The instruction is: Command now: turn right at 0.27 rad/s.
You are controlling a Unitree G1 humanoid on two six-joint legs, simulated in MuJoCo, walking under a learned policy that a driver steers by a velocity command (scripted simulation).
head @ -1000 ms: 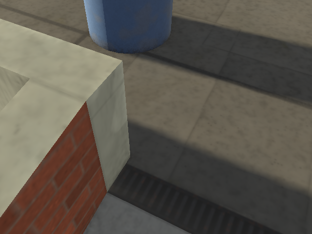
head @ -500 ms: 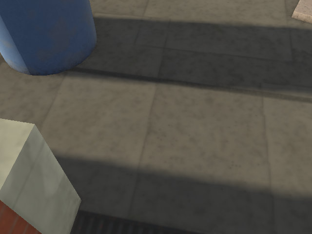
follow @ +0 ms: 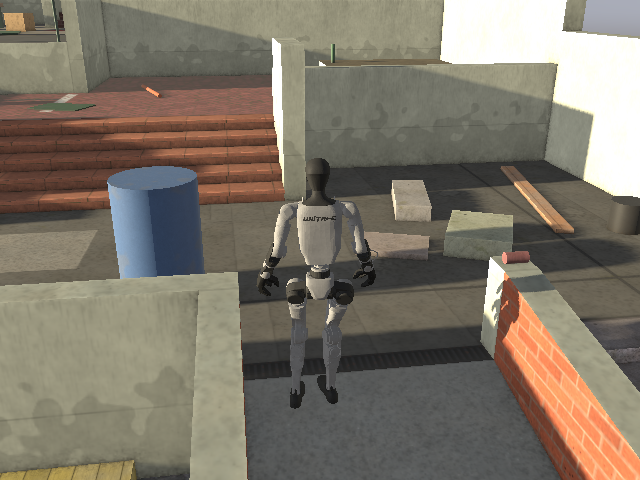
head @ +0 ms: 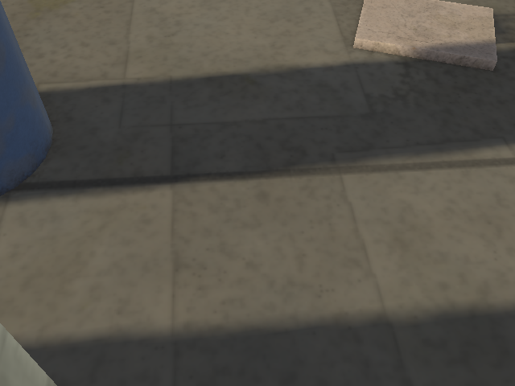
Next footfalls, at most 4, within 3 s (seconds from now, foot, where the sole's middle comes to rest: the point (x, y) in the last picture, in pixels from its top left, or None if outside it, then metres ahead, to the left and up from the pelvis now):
0.02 left None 0.05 0.11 -0.77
0.50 right None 0.02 -0.09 -0.78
1.00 left None -0.05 0.10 -0.79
1.58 right None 0.03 -0.11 -0.78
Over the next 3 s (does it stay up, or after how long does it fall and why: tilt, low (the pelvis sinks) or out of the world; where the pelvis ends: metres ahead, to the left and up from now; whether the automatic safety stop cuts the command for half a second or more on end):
stays up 0.66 0.07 0.02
